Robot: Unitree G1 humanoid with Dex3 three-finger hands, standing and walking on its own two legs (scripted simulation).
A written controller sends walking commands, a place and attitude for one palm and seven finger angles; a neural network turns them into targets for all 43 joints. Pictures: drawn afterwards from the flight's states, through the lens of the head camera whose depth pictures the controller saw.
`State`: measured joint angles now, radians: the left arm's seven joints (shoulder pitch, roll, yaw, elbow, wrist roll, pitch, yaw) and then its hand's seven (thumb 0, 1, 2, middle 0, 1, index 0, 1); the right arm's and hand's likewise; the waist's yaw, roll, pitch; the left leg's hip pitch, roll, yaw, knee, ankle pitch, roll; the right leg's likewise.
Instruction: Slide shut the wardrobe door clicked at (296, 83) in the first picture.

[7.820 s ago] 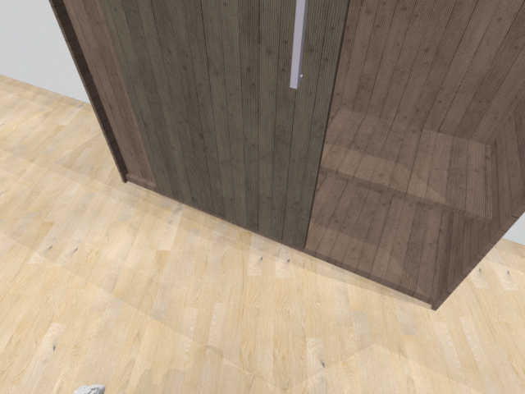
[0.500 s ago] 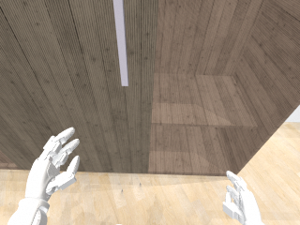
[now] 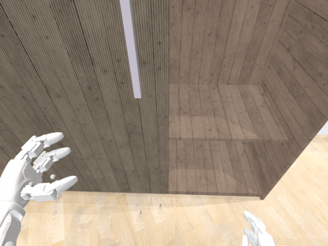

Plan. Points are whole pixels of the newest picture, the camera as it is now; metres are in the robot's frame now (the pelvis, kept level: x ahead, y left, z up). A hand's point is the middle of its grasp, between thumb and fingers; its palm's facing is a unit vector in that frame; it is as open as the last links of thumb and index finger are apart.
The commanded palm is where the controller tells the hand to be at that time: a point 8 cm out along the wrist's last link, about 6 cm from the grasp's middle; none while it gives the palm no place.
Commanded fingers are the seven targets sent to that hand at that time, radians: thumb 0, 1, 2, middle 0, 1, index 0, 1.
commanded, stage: raise the hand with hooked fingers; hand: left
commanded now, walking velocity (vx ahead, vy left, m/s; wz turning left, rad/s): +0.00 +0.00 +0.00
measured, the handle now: (133, 48) +0.55 +0.11 +0.24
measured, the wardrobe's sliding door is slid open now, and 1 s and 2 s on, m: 0.57 0.57 0.57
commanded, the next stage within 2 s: move the hooked fingers beside the handle in 1.26 s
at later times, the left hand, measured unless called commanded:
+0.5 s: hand (13, 139) +0.26 +0.29 +0.20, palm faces +0.09 -0.99 -0.10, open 13.7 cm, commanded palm +0.23 +0.33 +0.20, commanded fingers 0.00 -0.50 0.30 -0.30 -1.20 -0.30 -1.20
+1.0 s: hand (16, 116) +0.28 +0.28 +0.24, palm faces +0.04 -0.99 -0.11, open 14.0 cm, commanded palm +0.25 +0.33 +0.25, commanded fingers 0.00 -0.50 0.30 -0.30 -1.20 -0.30 -1.20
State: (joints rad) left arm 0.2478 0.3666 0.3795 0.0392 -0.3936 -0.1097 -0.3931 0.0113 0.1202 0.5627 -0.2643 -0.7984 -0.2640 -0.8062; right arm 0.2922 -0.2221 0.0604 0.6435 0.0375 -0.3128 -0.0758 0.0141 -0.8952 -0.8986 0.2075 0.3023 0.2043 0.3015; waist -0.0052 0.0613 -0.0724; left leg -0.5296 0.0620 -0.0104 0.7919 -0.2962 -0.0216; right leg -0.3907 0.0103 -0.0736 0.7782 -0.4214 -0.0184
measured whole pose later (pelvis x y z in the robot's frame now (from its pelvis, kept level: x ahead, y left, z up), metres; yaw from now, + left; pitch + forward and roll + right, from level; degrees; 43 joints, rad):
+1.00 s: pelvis +0.02 +0.01 +0.03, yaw +1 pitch -4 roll -1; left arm -0.11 0.49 0.48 0.07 -0.35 0.23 -0.48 -0.01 -0.50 0.30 -0.30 -1.20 -0.30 -1.20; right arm 0.22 -0.29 0.08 0.65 0.08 -0.24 -0.08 0.01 -0.90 -0.90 0.20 0.30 0.20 0.30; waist 0.04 0.08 -0.03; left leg -0.24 0.03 -0.01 0.48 -0.18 -0.01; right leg -0.10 -0.01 -0.08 0.45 -0.29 0.00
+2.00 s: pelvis +0.04 +0.01 +0.03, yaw +0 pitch -2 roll +0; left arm -0.32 0.41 0.38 0.22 -0.28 0.20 -0.33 -0.01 -0.50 0.30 -0.30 -1.20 -0.30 -1.20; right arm 0.25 -0.28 0.05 0.67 0.08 -0.21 -0.09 0.01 -0.90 -0.90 0.20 0.30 0.20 0.30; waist 0.02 0.07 -0.03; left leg -0.25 0.02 0.02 0.49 -0.21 0.00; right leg -0.11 -0.02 -0.05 0.47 -0.32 0.00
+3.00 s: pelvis +0.04 +0.01 +0.03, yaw -1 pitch +2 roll +0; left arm -0.76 0.37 0.31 0.74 -0.17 0.07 -0.14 -0.01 -0.50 0.30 -0.30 -1.20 -0.30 -1.20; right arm 0.32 -0.27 0.02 0.74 0.05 -0.11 -0.07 0.01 -0.90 -0.90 0.20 0.30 0.20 0.30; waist -0.06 0.04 -0.04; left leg -0.31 0.04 0.04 0.51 -0.23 -0.01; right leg -0.19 -0.01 -0.03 0.48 -0.33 0.00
